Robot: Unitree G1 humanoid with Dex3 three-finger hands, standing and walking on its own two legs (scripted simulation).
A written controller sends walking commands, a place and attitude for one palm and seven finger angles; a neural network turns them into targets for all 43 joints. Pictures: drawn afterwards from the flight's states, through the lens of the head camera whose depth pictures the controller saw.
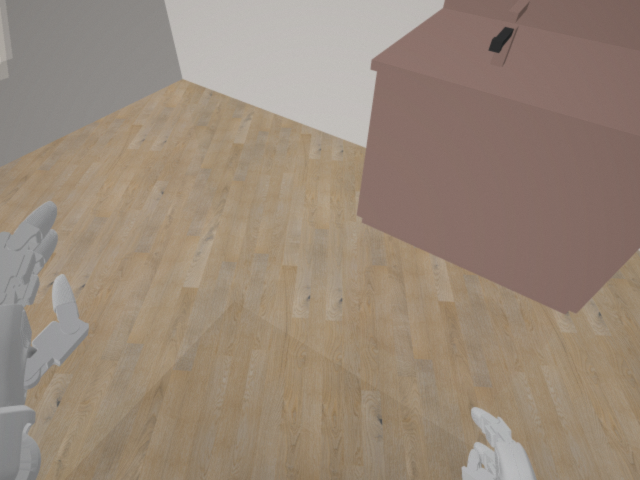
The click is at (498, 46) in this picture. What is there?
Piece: tap's lever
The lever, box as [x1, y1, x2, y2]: [488, 37, 504, 52]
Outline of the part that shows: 494,37 491,41 488,50 498,52 502,46 504,39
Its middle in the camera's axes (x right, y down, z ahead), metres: +0.47 -0.51 +1.02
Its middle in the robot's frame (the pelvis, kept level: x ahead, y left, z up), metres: +1.14 -0.40 +0.09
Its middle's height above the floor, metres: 0.87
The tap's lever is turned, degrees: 0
